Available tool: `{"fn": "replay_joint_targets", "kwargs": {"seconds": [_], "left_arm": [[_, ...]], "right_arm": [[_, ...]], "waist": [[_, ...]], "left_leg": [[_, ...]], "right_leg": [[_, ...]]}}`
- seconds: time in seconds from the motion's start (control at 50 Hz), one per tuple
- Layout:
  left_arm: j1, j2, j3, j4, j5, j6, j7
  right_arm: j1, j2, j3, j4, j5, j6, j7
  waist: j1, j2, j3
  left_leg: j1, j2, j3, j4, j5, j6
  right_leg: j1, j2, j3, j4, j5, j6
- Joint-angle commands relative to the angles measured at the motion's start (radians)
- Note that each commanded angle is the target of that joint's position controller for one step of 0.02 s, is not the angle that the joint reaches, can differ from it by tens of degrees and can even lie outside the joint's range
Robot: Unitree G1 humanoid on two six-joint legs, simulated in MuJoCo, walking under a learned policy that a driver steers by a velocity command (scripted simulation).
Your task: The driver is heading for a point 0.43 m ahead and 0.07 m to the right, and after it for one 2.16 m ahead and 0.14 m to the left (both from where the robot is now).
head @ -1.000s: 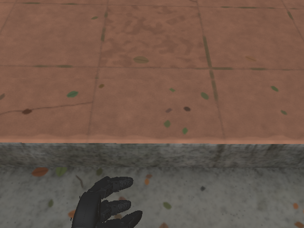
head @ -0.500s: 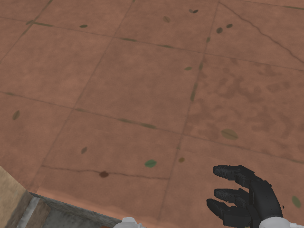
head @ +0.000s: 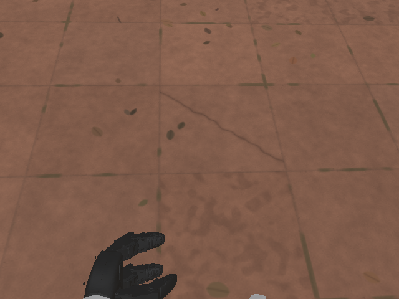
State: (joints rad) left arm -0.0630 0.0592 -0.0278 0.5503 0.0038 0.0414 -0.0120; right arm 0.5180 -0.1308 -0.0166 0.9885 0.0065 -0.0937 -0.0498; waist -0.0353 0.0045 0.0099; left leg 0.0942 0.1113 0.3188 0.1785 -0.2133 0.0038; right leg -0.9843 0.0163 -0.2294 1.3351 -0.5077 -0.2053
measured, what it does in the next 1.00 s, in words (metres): climbs: left foot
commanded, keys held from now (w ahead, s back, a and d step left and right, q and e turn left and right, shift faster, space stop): w+e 0.28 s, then w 0.04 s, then q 0.68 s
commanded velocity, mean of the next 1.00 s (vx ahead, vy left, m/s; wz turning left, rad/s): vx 0.27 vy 0.00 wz -0.01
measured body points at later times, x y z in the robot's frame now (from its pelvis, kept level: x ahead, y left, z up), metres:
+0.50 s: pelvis +0.31 -0.02 +0.14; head +0.33 -0.04 +0.59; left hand +0.38 +0.26 +0.03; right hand +0.46 -0.26 +0.04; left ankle +0.51 +0.03 -0.56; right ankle +0.15 -0.05 -0.59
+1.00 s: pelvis +0.41 -0.04 +0.14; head +0.42 -0.03 +0.59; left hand +0.56 +0.21 +0.04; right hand +0.51 -0.32 +0.04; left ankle +0.50 +0.02 -0.59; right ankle +0.44 -0.17 -0.56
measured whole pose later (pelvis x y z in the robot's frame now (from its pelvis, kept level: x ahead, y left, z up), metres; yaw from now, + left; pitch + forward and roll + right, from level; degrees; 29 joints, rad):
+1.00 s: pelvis +0.41 -0.04 +0.14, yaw +1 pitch +1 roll -1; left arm 0.21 0.23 0.02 0.67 0.01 0.03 0.05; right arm 0.27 -0.26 -0.08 0.70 -0.02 0.03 0.01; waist -0.05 0.01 -0.01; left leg -0.37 -0.17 -0.17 0.43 -0.05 0.08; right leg -0.44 0.04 0.07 0.78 -0.38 -0.01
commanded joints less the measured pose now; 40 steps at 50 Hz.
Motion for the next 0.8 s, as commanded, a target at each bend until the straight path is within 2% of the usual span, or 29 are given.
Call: {"fn": "replay_joint_targets", "kwargs": {"seconds": [0.02, 0.04, 0.06, 0.08, 0.1, 0.12, 0.14, 0.16, 0.18, 0.2, 0.22, 0.24, 0.28, 0.3, 0.34, 0.38, 0.4, 0.44, 0.5, 0.52, 0.54, 0.56, 0.58, 0.6, 0.62, 0.64, 0.66, 0.7, 0.8], "left_arm": [[0.357, 0.192, 0.085, 0.032, 0.004, -0.025, -0.001], [0.370, 0.306, 0.129, 0.048, 0.005, -0.015, 0.011], [0.284, 0.367, 0.170, 0.015, -0.004, -0.016, 0.008], [0.167, 0.334, 0.154, 0.005, 0.007, -0.022, 0.008], [0.188, 0.282, 0.138, 0.062, 0.008, -0.043, 0.016], [0.230, 0.237, 0.127, 0.126, 0.030, -0.070, 0.026], [0.250, 0.177, 0.107, 0.177, 0.041, -0.097, 0.025], [0.239, 0.189, 0.112, 0.208, 0.035, -0.116, 0.019], [0.271, 0.184, 0.108, 0.248, 0.024, -0.129, 0.011], [0.245, 0.224, 0.115, 0.233, 0.020, -0.135, 0.003], [0.240, 0.228, 0.111, 0.222, 0.006, -0.147, -0.006], [0.283, 0.242, 0.114, 0.233, -0.001, -0.160, -0.012], [0.387, 0.278, 0.125, 0.246, 0.006, -0.159, 0.003], [0.432, 0.298, 0.136, 0.253, 0.007, -0.158, 0.016], [0.491, 0.291, 0.139, 0.252, 0.005, -0.146, 0.039], [0.511, 0.283, 0.136, 0.249, -0.001, -0.136, 0.040], [0.495, 0.294, 0.137, 0.245, -0.003, -0.134, 0.036], [0.493, 0.304, 0.134, 0.244, 0.003, -0.137, 0.036], [0.468, 0.318, 0.128, 0.223, 0.025, -0.147, 0.058], [0.430, 0.330, 0.127, 0.215, 0.031, -0.146, 0.063], [0.412, 0.325, 0.125, 0.193, 0.029, -0.144, 0.064], [0.543, 0.258, 0.111, 0.177, 0.002, -0.139, 0.066], [0.641, 0.272, 0.106, 0.179, -0.021, -0.123, 0.063], [0.587, 0.325, 0.110, 0.190, 0.014, -0.109, 0.059], [0.467, 0.334, 0.108, 0.168, 0.024, -0.103, 0.049], [0.395, 0.317, 0.101, 0.139, 0.026, -0.097, 0.040], [0.358, 0.311, 0.095, 0.110, 0.032, -0.083, 0.031], [0.408, 0.276, 0.080, 0.114, 0.041, -0.045, 0.032], [0.350, 0.268, 0.071, 0.090, 0.029, 0.000, 0.048]], "right_arm": [[-0.065, -0.318, -0.070, -0.162, 0.018, -0.008, 0.021], [-0.115, -0.250, -0.061, -0.260, 0.003, -0.027, 0.060], [-0.228, -0.240, -0.087, -0.334, -0.040, -0.058, 0.096], [-0.241, -0.153, -0.072, -0.386, -0.055, -0.070, 0.111], [-0.255, -0.124, -0.060, -0.407, -0.051, -0.065, 0.094], [-0.273, -0.087, -0.044, -0.414, -0.040, -0.055, 0.066], [-0.275, -0.036, -0.017, -0.428, -0.030, -0.044, 0.045], [-0.261, 0.013, 0.014, -0.437, -0.046, -0.018, 0.026], [-0.244, 0.015, 0.019, -0.433, -0.047, 0.009, 0.012], [-0.213, -0.024, 0.017, -0.430, -0.057, 0.035, 0.004], [-0.221, -0.082, 0.002, -0.415, -0.061, 0.044, -0.001], [-0.260, -0.120, -0.007, -0.413, -0.069, 0.051, 0.003], [-0.328, -0.147, -0.014, -0.420, -0.080, 0.042, 0.021], [-0.410, -0.141, -0.013, -0.444, -0.071, 0.041, 0.031], [-0.457, -0.126, -0.004, -0.439, -0.064, 0.030, 0.051], [-0.504, -0.080, 0.017, -0.425, -0.054, 0.017, 0.068], [-0.517, -0.078, 0.020, -0.421, -0.051, 0.010, 0.080], [-0.509, -0.103, 0.011, -0.393, -0.035, 0.001, 0.083], [-0.321, -0.186, -0.018, -0.302, -0.039, -0.019, 0.062], [-0.193, -0.191, -0.022, -0.260, -0.031, -0.029, 0.054], [-0.099, -0.219, -0.031, -0.232, -0.030, -0.038, 0.047], [-0.085, -0.291, -0.043, -0.240, -0.046, -0.031, 0.039], [-0.095, -0.280, -0.046, -0.247, -0.017, -0.011, 0.044], [-0.165, -0.240, -0.044, -0.286, 0.002, 0.007, 0.045], [-0.236, -0.195, -0.033, -0.307, -0.001, 0.015, 0.038], [-0.248, -0.180, -0.027, -0.299, -0.002, 0.023, 0.031], [-0.246, -0.193, -0.033, -0.294, 0.008, 0.029, 0.023], [-0.238, -0.214, -0.043, -0.279, -0.009, 0.035, 0.023], [-0.258, -0.245, -0.062, -0.305, -0.024, 0.060, 0.034]], "waist": [[0.212, 0.225, -0.339], [0.201, -0.021, -0.324], [0.176, -0.123, -0.359], [0.107, -0.122, -0.329], [0.069, -0.005, -0.219], [0.039, 0.124, -0.057], [-0.008, 0.139, 0.011], [-0.051, 0.120, 0.064], [-0.064, 0.096, 0.075], [-0.088, 0.086, 0.073], [-0.078, 0.091, 0.064], [-0.051, 0.057, 0.050], [0.025, -0.020, -0.004], [0.056, -0.020, -0.007], [0.104, -0.050, -0.049], [0.141, -0.092, -0.060], [0.152, -0.132, -0.064], [0.159, -0.144, -0.062], [0.079, -0.157, -0.098], [-0.002, -0.148, -0.112], [-0.049, -0.082, -0.159], [0.016, 0.186, -0.284], [0.045, 0.352, -0.476], [0.049, 0.136, -0.451], [0.032, 0.035, -0.317], [0.039, -0.019, -0.213], [0.055, -0.018, -0.153], [0.083, 0.018, -0.124], [0.076, 0.083, -0.087]], "left_leg": [[-0.073, 0.195, -0.054, 0.683, 1.424, 0.129], [-0.523, 0.023, -0.091, 1.066, 0.740, 0.063], [-0.738, -0.161, -0.311, 1.480, 0.069, 0.025], [-0.890, -0.134, -0.467, 1.793, 0.112, 0.037], [-0.939, -0.095, -0.447, 1.839, 0.146, 0.047], [-0.986, -0.073, -0.425, 1.826, 0.120, 0.058], [-1.004, -0.058, -0.422, 1.813, 0.073, 0.072], [-1.034, -0.036, -0.428, 1.804, 0.035, 0.071], [-1.074, -0.039, -0.416, 1.802, -0.012, 0.072], [-1.028, -0.007, -0.412, 1.580, -0.012, 0.055], [-0.974, 0.009, -0.389, 1.426, 0.046, 0.042], [-0.943, 0.009, -0.352, 1.327, 0.074, 0.040], [-0.946, 0.018, -0.315, 1.120, 0.162, 0.034], [-0.989, 0.010, -0.309, 1.017, 0.189, 0.020], [-0.984, -0.008, -0.292, 0.782, 0.237, 0.022], [-0.876, -0.058, -0.225, 0.566, 0.290, 0.038], [-0.795, -0.077, -0.202, 0.483, 0.318, 0.050], [-0.661, -0.112, -0.203, 0.395, 0.356, 0.078], [-0.513, -0.167, -0.238, 0.278, 0.287, 0.112], [-0.401, -0.150, -0.262, 0.186, 0.348, 0.126], [-0.217, -0.080, -0.343, 0.211, 0.550, 0.142], [0.094, 0.154, -0.532, 0.435, 1.220, 0.260], [0.264, 0.316, -0.856, 0.344, 1.422, 0.432], [0.149, 0.251, -0.816, 0.253, 1.159, 0.398], [0.018, 0.191, -0.716, 0.209, 0.898, 0.371], [-0.107, 0.141, -0.659, 0.160, 0.771, 0.343], [-0.204, 0.097, -0.635, 0.123, 0.663, 0.310], [-0.330, 0.055, -0.598, 0.095, 0.571, 0.276], [-0.452, -0.019, -0.633, 0.043, 0.077, 0.224]], "right_leg": [[0.671, 0.120, 0.173, -0.338, -0.069, -0.058], [0.838, -0.062, 0.730, -0.647, -0.430, -0.159], [0.842, -0.153, 1.243, -1.028, -0.620, -0.180], [0.823, -0.197, 1.297, -1.106, -0.566, -0.147], [0.706, -0.203, 1.185, -1.079, -0.430, -0.099], [0.555, -0.190, 1.032, -1.006, -0.279, -0.062], [0.461, -0.154, 0.893, -0.956, -0.104, -0.047], [0.403, -0.107, 0.750, -0.897, 0.087, -0.021], [0.395, -0.057, 0.654, -0.874, 0.148, -0.011], [0.387, -0.029, 0.575, -0.916, 0.181, 0.011], [0.394, -0.004, 0.518, -0.950, 0.285, 0.038], [0.413, 0.020, 0.477, -0.958, 0.421, 0.060], [0.579, 0.021, 0.476, -0.988, 0.583, 0.047], [0.665, -0.027, 0.520, -1.012, 0.664, 0.036], [0.854, -0.033, 0.492, -1.001, 0.869, 0.061], [0.928, -0.025, 0.426, -1.027, 0.991, 0.096], [0.930, -0.028, 0.401, -1.049, 1.014, 0.104], [0.960, -0.054, 0.386, -1.051, 1.091, 0.109], [1.110, -0.089, 0.387, -0.883, 1.311, 0.143], [1.094, -0.083, 0.358, -0.749, 1.301, 0.149], [0.969, -0.055, 0.354, -0.586, 1.089, 0.148], [0.709, 0.045, 0.285, -0.252, 0.442, 0.195], [0.514, 0.156, 0.253, 0.065, -0.137, 0.242], [0.486, 0.095, 0.318, 0.111, -0.003, 0.234], [0.439, 0.062, 0.319, 0.094, 0.060, 0.238], [0.415, 0.031, 0.316, 0.046, 0.093, 0.241], [0.429, 0.011, 0.317, -0.001, 0.131, 0.236], [0.482, 0.020, 0.293, -0.042, 0.144, 0.228], [0.465, 0.015, 0.276, -0.235, 0.157, 0.234]]}}
Velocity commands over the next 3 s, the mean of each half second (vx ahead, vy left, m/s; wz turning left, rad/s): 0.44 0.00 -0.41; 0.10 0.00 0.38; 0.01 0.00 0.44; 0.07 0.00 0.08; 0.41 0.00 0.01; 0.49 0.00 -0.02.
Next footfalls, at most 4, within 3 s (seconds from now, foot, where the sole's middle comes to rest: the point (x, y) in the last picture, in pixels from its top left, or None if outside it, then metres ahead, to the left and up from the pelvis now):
0.54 left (191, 255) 0.54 0.01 -0.63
1.06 right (246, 274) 0.48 -0.15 -0.63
1.46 left None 0.40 0.06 -0.63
1.76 right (245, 281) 0.46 -0.14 -0.63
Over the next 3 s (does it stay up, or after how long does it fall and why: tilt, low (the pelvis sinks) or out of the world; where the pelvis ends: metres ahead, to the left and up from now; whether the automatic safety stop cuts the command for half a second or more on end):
stays up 0.90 0.08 0.13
